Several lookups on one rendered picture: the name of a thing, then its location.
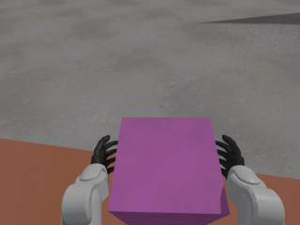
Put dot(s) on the carton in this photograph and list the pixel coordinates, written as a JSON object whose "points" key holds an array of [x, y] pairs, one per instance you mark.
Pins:
{"points": [[167, 172]]}

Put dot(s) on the robot right hand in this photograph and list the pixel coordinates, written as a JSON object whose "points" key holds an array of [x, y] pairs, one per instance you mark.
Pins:
{"points": [[233, 156]]}

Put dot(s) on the left robot forearm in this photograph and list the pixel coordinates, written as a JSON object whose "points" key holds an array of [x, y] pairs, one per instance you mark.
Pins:
{"points": [[82, 201]]}

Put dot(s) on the robot left hand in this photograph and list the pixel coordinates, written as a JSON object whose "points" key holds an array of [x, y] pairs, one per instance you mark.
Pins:
{"points": [[101, 153]]}

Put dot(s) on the right robot forearm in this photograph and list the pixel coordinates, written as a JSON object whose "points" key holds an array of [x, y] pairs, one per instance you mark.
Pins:
{"points": [[256, 204]]}

